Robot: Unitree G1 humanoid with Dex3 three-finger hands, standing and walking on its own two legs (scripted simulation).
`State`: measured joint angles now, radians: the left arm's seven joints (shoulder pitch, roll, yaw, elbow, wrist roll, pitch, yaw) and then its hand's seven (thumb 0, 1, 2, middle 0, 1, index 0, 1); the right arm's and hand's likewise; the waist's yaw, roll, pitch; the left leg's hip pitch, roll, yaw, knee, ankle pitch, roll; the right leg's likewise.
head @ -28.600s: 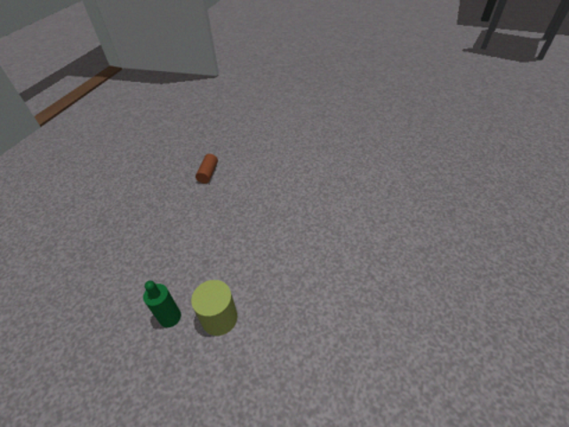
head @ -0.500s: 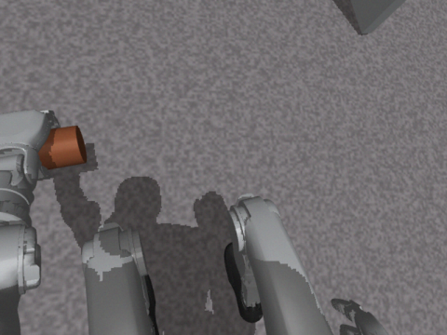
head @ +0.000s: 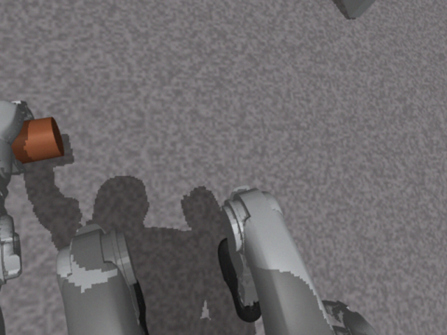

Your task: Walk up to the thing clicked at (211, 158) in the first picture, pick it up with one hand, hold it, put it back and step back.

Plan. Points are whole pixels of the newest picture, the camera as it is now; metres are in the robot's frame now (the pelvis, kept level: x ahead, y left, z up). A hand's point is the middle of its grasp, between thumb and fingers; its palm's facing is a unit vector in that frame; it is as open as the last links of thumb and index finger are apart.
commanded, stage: lower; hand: left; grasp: from above
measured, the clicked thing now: (8, 145) +0.49 +0.29 -0.19
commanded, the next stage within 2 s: rest in 0.40 s
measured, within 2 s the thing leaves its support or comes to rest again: neither
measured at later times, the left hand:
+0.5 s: hand (21, 154) +0.48 +0.29 -0.22, palm faces -0.47 -0.05 -0.88, open 10.2 cm
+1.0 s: hand (33, 154) +0.49 +0.28 -0.26, palm faces -0.48 -0.08 -0.87, open 10.1 cm
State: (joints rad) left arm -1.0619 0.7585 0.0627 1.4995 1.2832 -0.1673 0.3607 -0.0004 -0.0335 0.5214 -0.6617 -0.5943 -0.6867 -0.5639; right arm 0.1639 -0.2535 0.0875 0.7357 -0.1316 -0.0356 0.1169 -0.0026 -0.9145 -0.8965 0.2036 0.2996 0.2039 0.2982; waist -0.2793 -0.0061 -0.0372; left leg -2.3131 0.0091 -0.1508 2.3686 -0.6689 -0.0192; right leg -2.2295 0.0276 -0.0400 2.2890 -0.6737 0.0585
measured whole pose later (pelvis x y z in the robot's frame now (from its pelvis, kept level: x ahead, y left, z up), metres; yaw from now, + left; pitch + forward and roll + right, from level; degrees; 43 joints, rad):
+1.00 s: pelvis +0.01 +0.00 -0.03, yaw -4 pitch +32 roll -12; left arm -1.07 0.92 0.12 1.59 1.31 -0.21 0.47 0.00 -0.01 0.46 -0.70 -0.52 -0.73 -0.48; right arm 0.14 -0.30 0.21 0.68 -0.20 -0.09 0.16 0.00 -0.90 -0.89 0.20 0.30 0.20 0.30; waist -0.35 -0.08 0.10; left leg -2.38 0.00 -0.23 2.51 -0.71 -0.03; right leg -2.27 0.05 -0.10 2.38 -0.69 0.06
